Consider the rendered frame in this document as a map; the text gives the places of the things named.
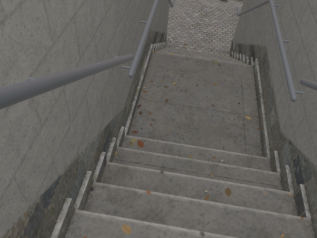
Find stairs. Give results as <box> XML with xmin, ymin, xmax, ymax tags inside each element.
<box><xmin>155</xmin><ymin>47</ymin><xmax>249</xmax><ymax>65</ymax></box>
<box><xmin>64</xmin><ymin>135</ymin><xmax>315</xmax><ymax>238</ymax></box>

